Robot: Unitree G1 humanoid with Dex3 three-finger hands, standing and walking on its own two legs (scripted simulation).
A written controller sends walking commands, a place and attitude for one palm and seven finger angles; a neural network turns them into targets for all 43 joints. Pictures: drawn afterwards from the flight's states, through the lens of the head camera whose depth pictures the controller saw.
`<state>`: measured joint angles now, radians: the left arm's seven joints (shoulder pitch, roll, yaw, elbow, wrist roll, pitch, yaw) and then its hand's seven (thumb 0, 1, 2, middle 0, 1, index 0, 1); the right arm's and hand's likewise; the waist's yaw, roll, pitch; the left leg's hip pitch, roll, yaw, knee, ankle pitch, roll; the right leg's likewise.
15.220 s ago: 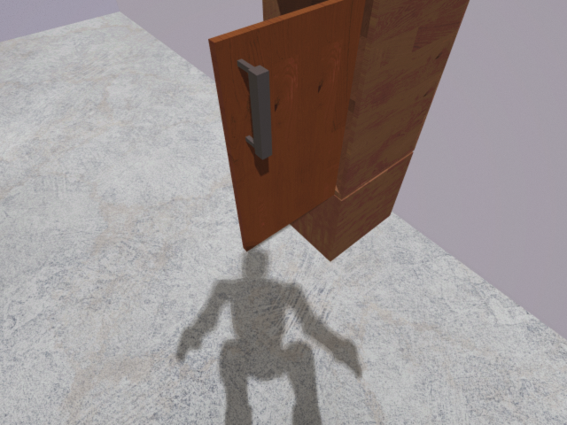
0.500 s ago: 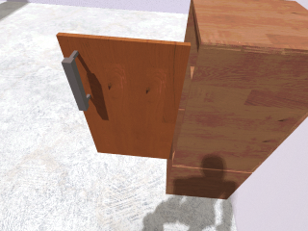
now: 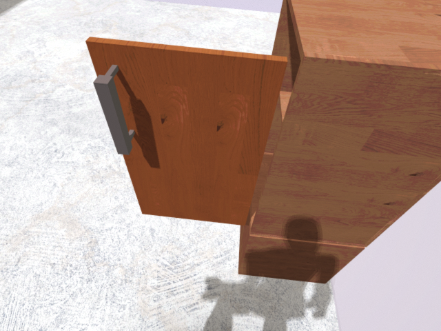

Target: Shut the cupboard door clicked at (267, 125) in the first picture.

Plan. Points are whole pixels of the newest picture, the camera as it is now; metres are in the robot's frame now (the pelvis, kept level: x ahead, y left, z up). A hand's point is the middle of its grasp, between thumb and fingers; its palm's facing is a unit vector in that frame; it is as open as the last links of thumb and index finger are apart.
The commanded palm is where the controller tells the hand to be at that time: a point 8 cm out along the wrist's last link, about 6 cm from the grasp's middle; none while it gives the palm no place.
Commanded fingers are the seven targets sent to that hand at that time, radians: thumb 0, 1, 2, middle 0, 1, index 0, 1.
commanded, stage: raise the hand and make a fist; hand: left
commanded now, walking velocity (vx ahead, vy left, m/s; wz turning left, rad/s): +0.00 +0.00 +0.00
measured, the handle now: (119, 112) +0.49 +0.24 +0.12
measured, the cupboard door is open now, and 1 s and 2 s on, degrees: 90 90 90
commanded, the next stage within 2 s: bring the fist close to the handle in 1.84 s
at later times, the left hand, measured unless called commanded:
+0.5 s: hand (111, 322) +0.14 +0.17 +0.02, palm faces +0.12 -0.99 -0.07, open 5.4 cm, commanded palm +0.13 +0.21 +0.01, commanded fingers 0.00 0.90 0.90 -0.73 -0.88 -0.73 -0.88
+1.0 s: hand (117, 274) +0.20 +0.17 +0.05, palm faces -0.10 -0.99 -0.03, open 3.3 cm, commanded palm +0.17 +0.24 +0.07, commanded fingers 0.00 0.90 0.90 -1.19 -1.38 -1.19 -1.38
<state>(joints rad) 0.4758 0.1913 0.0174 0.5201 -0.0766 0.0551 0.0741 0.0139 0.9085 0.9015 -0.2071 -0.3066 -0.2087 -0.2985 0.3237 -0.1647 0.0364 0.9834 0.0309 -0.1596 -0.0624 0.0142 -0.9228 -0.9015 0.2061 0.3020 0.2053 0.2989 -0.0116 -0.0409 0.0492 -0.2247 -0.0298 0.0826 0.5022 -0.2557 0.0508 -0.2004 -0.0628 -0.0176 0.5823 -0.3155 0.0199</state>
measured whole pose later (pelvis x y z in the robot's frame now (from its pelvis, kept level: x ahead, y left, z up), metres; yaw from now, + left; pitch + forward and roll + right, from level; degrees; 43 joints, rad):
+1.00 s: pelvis +0.01 +0.00 -0.04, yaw +3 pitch +7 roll -2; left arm 0.47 0.27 0.11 -0.25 -0.29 -0.19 -0.32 0.01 0.90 0.90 -1.02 -1.19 -1.02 -1.19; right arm 0.28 -0.27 0.01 0.54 0.06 -0.26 -0.06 0.02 -0.91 -0.90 0.21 0.30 0.21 0.30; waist 0.01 0.03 -0.08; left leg -0.57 -0.01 0.02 0.88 -0.43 0.06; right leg -0.51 0.00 -0.08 0.83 -0.44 -0.01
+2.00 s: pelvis +0.01 -0.02 +0.00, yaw +3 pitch -1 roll -1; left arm 0.25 0.31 0.20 -0.17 -0.31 0.07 -0.32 0.01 0.90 0.90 -1.30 -1.50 -1.31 -1.50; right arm 0.24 -0.26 0.06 0.61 0.08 -0.26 -0.06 0.02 -0.91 -0.90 0.21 0.30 0.21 0.30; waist 0.02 0.07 -0.04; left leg -0.26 -0.01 0.02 0.58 -0.30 0.03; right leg -0.22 0.01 -0.08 0.55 -0.31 -0.03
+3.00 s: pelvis +0.02 -0.01 -0.01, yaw +2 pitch +3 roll -1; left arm -0.39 0.42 0.29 0.51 -0.26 -0.01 -0.33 0.02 0.90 0.90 -1.30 -1.50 -1.31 -1.50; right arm 0.26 -0.26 0.05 0.65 0.08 -0.14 -0.08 0.01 -0.91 -0.90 0.21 0.30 0.21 0.30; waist -0.03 0.02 -0.05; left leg -0.33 -0.02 0.04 0.59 -0.32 0.04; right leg -0.29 0.00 -0.06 0.56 -0.33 -0.01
